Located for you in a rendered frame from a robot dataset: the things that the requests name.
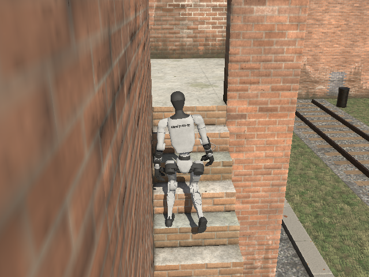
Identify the robot right upper arm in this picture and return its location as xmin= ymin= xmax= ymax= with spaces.
xmin=192 ymin=114 xmax=209 ymax=145

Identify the robot right foot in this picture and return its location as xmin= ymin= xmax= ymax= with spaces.
xmin=198 ymin=217 xmax=208 ymax=233

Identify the robot right hand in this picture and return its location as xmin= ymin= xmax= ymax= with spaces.
xmin=201 ymin=155 xmax=214 ymax=166

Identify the right robot forearm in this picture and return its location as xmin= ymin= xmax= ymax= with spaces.
xmin=203 ymin=136 xmax=213 ymax=157

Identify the robot left hand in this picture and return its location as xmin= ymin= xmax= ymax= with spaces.
xmin=155 ymin=167 xmax=165 ymax=181

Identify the robot left shin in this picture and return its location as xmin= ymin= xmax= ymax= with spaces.
xmin=167 ymin=181 xmax=176 ymax=219

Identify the left robot forearm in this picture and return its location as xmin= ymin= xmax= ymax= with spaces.
xmin=154 ymin=143 xmax=163 ymax=169

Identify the robot left upper arm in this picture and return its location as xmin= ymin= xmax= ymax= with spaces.
xmin=157 ymin=118 xmax=168 ymax=151

